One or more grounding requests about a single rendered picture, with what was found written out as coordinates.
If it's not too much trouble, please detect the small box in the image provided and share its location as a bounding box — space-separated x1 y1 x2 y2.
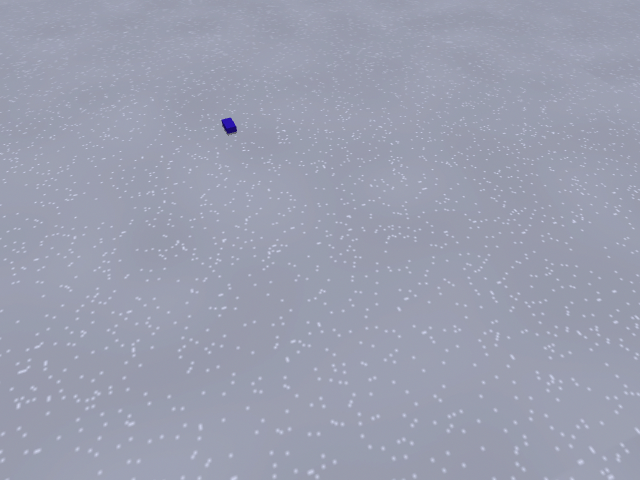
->
222 117 237 134

